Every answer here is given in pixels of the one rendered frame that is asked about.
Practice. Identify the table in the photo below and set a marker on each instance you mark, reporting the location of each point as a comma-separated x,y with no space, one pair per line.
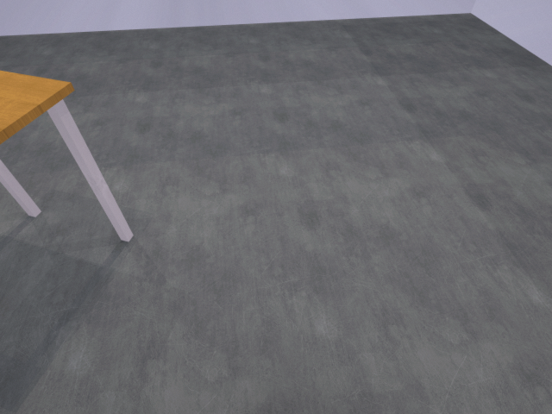
22,99

